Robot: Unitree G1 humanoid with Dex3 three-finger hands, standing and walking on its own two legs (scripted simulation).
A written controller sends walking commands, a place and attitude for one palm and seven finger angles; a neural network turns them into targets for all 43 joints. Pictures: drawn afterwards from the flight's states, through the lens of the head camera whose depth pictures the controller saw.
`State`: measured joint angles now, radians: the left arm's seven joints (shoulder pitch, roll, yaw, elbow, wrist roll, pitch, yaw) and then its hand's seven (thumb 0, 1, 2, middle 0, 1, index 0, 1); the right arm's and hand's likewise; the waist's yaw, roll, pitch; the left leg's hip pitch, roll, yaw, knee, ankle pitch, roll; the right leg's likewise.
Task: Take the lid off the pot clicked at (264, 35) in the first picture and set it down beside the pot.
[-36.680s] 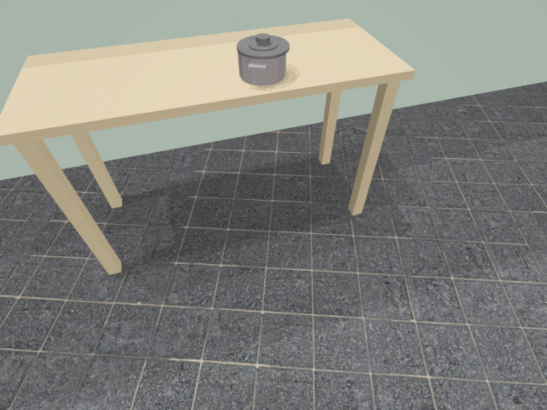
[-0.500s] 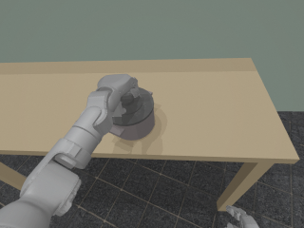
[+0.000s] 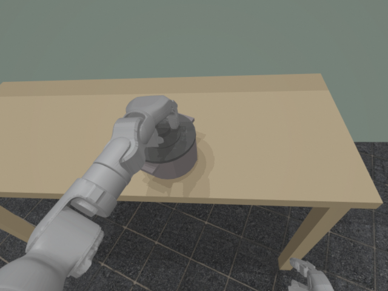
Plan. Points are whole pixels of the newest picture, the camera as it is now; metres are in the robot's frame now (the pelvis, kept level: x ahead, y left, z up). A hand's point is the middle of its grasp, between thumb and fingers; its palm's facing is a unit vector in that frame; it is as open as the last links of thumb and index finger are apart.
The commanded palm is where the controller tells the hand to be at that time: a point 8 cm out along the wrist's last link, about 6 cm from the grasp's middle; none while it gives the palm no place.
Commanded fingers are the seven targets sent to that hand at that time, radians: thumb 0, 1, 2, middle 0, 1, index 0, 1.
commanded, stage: close the fingers and squeeze the knob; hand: left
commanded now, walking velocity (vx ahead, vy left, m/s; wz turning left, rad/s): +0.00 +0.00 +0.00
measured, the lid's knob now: (161, 129) +0.45 +0.09 +0.09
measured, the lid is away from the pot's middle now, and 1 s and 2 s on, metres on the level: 0.01 0.01 0.02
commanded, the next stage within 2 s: lift the lid straight up in 0.64 s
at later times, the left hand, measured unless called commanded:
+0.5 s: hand (155, 130) +0.43 +0.10 +0.11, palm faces -0.31 -0.06 -0.95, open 7.2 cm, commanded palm +0.42 +0.10 +0.17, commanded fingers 0.00 0.64 0.86 -0.86 -1.00 -0.86 -0.98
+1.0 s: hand (154, 126) +0.43 +0.10 +0.11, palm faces -0.32 -0.06 -0.95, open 7.2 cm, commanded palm +0.42 +0.11 +0.19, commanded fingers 0.00 0.72 0.91 -0.91 -1.03 -0.91 -1.00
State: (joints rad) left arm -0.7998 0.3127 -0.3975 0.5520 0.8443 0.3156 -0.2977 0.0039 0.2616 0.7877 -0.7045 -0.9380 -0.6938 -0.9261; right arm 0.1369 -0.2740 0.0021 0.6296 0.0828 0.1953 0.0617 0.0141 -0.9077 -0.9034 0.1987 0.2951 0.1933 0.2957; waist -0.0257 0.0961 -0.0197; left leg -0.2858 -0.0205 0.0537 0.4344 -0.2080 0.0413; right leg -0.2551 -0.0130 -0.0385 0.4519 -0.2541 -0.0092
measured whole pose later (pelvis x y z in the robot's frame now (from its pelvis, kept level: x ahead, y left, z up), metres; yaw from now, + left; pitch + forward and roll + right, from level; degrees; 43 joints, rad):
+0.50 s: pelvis +0.00 +0.00 +0.00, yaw +0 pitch +3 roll +0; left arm -0.83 0.32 -0.38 0.59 0.84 0.30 -0.31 0.00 0.30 0.71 -0.71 -0.93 -0.71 -0.90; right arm 0.13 -0.28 0.01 0.64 0.08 0.20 0.04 0.01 -0.91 -0.90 0.20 0.30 0.19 0.30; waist -0.03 0.09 -0.01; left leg -0.28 -0.02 0.05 0.43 -0.20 0.04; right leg -0.25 -0.01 -0.04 0.44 -0.25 -0.01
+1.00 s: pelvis +0.00 +0.00 +0.00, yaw +0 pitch +3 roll +0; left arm -0.85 0.33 -0.37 0.60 0.84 0.29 -0.32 -0.03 0.28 0.72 -0.74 -0.93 -0.71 -0.90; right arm 0.16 -0.28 0.00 0.64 0.08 0.18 0.03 0.01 -0.91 -0.90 0.20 0.30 0.19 0.30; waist -0.04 0.09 -0.01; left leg -0.28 -0.02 0.06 0.42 -0.20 0.05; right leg -0.25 -0.01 -0.03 0.43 -0.24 -0.01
